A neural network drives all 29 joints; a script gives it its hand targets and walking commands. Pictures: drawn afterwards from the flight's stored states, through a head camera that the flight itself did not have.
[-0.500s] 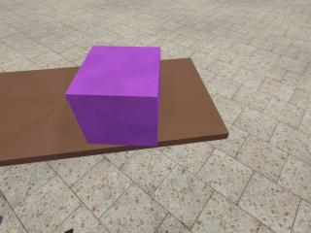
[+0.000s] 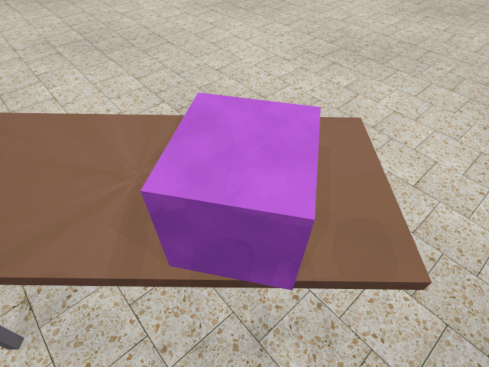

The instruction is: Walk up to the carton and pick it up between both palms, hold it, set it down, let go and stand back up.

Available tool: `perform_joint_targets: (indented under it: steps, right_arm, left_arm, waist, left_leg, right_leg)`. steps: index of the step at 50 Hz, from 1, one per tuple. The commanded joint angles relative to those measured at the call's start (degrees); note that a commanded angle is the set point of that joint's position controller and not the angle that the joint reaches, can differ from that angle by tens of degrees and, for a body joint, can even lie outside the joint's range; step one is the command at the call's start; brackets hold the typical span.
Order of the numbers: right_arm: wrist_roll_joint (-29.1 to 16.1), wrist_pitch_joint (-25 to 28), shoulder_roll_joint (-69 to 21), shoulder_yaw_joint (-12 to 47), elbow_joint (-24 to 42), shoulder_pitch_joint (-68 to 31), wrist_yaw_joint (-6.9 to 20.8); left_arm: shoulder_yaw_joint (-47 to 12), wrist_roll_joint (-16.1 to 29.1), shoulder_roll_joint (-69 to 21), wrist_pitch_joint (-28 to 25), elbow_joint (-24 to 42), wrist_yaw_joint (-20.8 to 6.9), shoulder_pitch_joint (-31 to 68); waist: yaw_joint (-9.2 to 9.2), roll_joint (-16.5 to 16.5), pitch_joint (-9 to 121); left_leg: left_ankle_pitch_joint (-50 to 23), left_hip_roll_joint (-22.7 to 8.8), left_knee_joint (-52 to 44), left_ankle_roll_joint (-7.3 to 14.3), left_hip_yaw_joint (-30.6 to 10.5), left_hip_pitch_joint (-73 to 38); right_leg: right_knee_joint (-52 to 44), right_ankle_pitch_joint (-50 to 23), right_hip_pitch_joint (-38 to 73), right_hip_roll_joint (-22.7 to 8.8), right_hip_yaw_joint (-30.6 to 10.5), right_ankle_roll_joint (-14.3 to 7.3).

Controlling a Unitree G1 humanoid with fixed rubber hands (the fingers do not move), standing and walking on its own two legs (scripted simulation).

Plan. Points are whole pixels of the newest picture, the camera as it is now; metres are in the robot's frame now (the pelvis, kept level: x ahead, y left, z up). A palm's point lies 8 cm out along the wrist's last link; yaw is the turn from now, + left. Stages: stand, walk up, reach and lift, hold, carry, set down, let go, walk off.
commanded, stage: walk up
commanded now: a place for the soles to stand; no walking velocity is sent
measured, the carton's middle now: (243, 188) +0.44 +0.02 +0.04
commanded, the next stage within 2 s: none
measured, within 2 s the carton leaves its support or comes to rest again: neither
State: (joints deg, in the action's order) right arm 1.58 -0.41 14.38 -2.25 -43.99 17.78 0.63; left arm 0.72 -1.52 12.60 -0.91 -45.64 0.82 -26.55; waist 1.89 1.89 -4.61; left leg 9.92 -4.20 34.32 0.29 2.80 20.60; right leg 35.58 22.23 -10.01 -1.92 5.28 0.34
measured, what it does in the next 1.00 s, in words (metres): stands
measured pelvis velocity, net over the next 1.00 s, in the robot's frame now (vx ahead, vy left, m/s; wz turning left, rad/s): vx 0.03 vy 0.02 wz -0.03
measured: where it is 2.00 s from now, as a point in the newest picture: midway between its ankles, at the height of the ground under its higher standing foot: outside the picture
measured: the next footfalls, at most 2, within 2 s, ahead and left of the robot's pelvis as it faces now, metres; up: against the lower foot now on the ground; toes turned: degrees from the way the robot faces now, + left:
none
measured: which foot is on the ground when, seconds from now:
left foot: down 0.00-1.00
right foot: down 0.00-1.00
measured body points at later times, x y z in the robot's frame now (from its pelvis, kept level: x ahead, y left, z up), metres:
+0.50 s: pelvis +0.03 +0.01 +0.01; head +0.03 +0.01 +0.46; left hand +0.10 +0.26 -0.11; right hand +0.09 -0.25 -0.12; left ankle +0.09 +0.13 -0.72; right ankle +0.01 -0.12 -0.72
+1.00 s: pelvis +0.03 +0.02 +0.01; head +0.04 +0.03 +0.46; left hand +0.10 +0.27 -0.12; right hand +0.08 -0.25 -0.11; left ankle +0.09 +0.13 -0.72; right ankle +0.01 -0.12 -0.72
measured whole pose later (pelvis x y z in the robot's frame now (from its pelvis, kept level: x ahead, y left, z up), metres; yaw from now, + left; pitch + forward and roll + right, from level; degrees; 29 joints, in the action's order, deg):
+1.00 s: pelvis +0.03 +0.02 +0.01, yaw -2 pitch -2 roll +0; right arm 0.2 -0.7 14.0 -0.5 -48.8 17.0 0.7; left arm 0.1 -0.4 14.6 -0.3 -44.7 0.4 -19.6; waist -0.5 -1.6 -2.3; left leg 11.0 -2.7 28.4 0.8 5.8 15.5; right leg 28.1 17.3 -8.8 -2.1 1.3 1.5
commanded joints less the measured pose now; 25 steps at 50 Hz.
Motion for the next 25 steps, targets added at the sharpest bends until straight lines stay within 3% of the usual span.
perform_joint_targets:
  steps: [1, 2, 3, 5, 6, 7, 8, 9, 10, 12, 13, 14, 15, 16, 17, 19, 20, 25]
  right_arm:
    - [0.0, 2.1, 12.8, -3.5, 3.1, 5.5, -1.7]
    - [-1.0, 1.2, 11.7, -2.8, 3.0, 4.1, -1.7]
    - [-1.3, 0.8, 11.2, -2.8, 2.8, 2.7, -1.8]
    - [-1.2, 0.4, 8.5, -1.8, 3.5, -0.4, -1.6]
    - [-1.0, 0.1, 8.3, -1.8, 2.9, 0.0, -1.7]
    - [-1.0, 0.0, 7.8, -1.6, 3.6, -1.5, -1.8]
    - [-0.9, -0.1, 7.8, -1.2, 3.7, -3.7, -1.8]
    - [-1.1, -0.3, 7.6, -1.0, 3.6, -4.5, -1.6]
    - [-1.7, -0.5, 7.7, -0.9, 4.4, -6.3, -1.4]
    - [-2.4, -0.3, 7.0, -0.5, 3.8, -5.8, -1.1]
    - [-2.6, -0.3, 6.4, 0.1, 3.6, -5.2, -0.8]
    - [-3.0, -0.6, 5.9, -0.1, 3.3, -3.0, -0.6]
    - [-2.9, -0.7, 6.0, -0.4, 2.6, -2.3, -0.6]
    - [-2.3, -0.8, 6.7, -0.7, 2.4, -2.9, -0.6]
    - [-2.1, -0.5, 7.6, -0.7, 2.0, -3.4, -0.4]
    - [-1.5, 0.2, 8.3, -1.0, 1.1, -2.6, -0.1]
    - [-1.4, 0.5, 7.4, -0.8, 1.2, -2.7, 0.0]
    - [-1.6, 0.7, 7.5, -0.9, 0.7, -2.7, -0.1]
  left_arm:
    - [0.2, 0.8, 3.9, -0.4, 6.7, 0.0, -2.8]
    - [0.5, 1.0, 3.2, 0.5, 5.9, 0.6, -4.1]
    - [1.5, 1.4, 6.0, 1.1, 5.0, 1.2, -2.7]
    - [1.8, 0.7, 7.3, 1.1, 4.6, 1.2, -0.9]
    - [2.1, 0.5, 7.6, 1.2, 4.9, 0.8, -2.5]
    - [2.2, 0.7, 7.0, 1.1, 4.5, 0.8, -3.4]
    - [1.7, 0.7, 5.2, 0.9, 4.0, 0.9, -3.7]
    - [1.7, 0.7, 5.0, 0.7, 4.2, 0.9, -4.7]
    - [1.3, 1.0, 5.1, 0.1, 4.2, 0.9, -4.1]
    - [1.8, 0.4, 7.1, -0.3, 4.5, 0.6, -1.9]
    - [1.9, 0.2, 7.9, -0.7, 5.9, 0.5, -0.2]
    - [2.3, 0.1, 10.6, -0.8, 6.6, 0.3, 2.9]
    - [2.4, 0.6, 11.2, -0.7, 7.4, 0.2, 5.8]
    - [2.2, 0.9, 9.7, -0.7, 7.1, 0.0, 6.7]
    - [1.9, 1.1, 8.8, -1.0, 7.5, -0.1, 6.5]
    - [1.6, 1.6, 8.7, -1.4, 7.1, 0.0, 5.0]
    - [1.8, 1.6, 9.9, -1.5, 7.3, 0.0, 5.8]
    - [1.8, 1.4, 9.4, -1.5, 7.5, 0.0, 5.3]
  waist:
    - [-2.18, 9.2, 8.0]
    - [-2.04, 7.9, 7.1]
    - [-3.36, 8.2, 4.8]
    - [-3.48, 8.4, 3.8]
    - [-2.87, 9.7, 5.1]
    - [-2.3, 10.5, 6.0]
    - [-1.13, 9.0, 5.4]
    - [-0.35, 10.1, 6.0]
    - [0.1, 8.0, 5.8]
    - [-0.61, 4.2, 6.3]
    - [-0.6, 1.2, 5.8]
    - [-2.59, -0.9, 4.6]
    - [-3.61, -2.5, 1.6]
    - [-3.24, -2.3, 0.1]
    - [-2.5, -1.4, 0.0]
    - [-2.08, -3.4, 1.5]
    - [-2.66, -3.9, 1.7]
    - [-1.92, -5.2, 4.6]
  left_leg:
    - [-18.5, -14.3, -10.9, 7.4, -17.9, -16.7]
    - [-13.6, -17.1, -12.6, 13.6, -20.2, -13.3]
    - [-10.3, -17.6, -13.7, 15.5, -22.6, -9.7]
    - [-6.7, -13.3, -14.9, 12.9, -16.9, -6.7]
    - [-4.2, -12.2, -14.8, 11.2, -16.0, -7.9]
    - [-2.9, -11.5, -13.9, 10.7, -14.9, -8.2]
    - [-3.3, -10.4, -12.9, 9.8, -13.4, -6.1]
    - [-3.0, -8.9, -12.0, 8.9, -11.0, -4.8]
    - [-3.1, -7.9, -10.8, 7.5, -8.7, -3.7]
    - [2.6, -6.7, -10.7, 5.1, -7.8, -1.5]
    - [6.6, -5.4, -9.6, 3.6, -7.2, -0.3]
    - [11.1, -2.9, -10.4, 1.8, -5.8, -4.5]
    - [11.5, -2.4, -10.6, 1.6, -4.9, -8.8]
    - [10.0, -3.2, -10.6, 1.8, -6.1, -10.9]
    - [7.5, -3.6, -9.9, 2.5, -6.6, -10.3]
    - [3.3, -3.3, -9.8, 2.7, -5.3, -8.2]
    - [1.0, -3.0, -10.2, 2.4, -4.5, -9.8]
    - [-2.6, -3.3, -9.6, 2.6, -4.4, -12.0]
  right_leg:
    - [8.4, 5.0, -12.7, -1.3, -2.4, -1.3]
    - [10.8, 10.5, -10.5, 0.1, -2.0, -0.4]
    - [12.6, 11.0, -10.2, -0.5, -3.3, 0.0]
    - [10.8, 11.0, -9.8, -1.1, -4.7, -0.5]
    - [10.4, 11.0, -10.1, -0.7, -5.1, -0.4]
    - [8.6, 8.7, -9.0, -0.8, -5.1, -0.4]
    - [5.2, 4.7, -6.8, -0.7, -4.4, -0.5]
    - [0.4, 0.3, -4.3, -0.3, -3.6, -0.4]
    - [-4.1, -7.2, -2.3, -0.7, -3.4, -0.4]
    - [-7.2, -10.7, 1.1, -2.0, -6.3, -1.2]
    - [-11.8, -7.1, 0.1, -4.6, -10.0, -2.1]
    - [-14.7, -0.5, -6.4, -7.2, -13.4, -3.1]
    - [-15.2, 5.5, -13.7, -6.8, -12.8, -3.1]
    - [-15.2, 5.1, -15.7, -6.0, -11.9, -2.6]
    - [-15.1, 1.0, -14.0, -5.2, -10.6, -2.2]
    - [-14.4, -5.8, -8.3, -4.8, -9.5, -1.7]
    - [-14.5, -6.5, -9.3, -5.2, -9.8, -2.0]
    - [-14.2, -11.1, -6.5, -5.2, -8.9, -2.0]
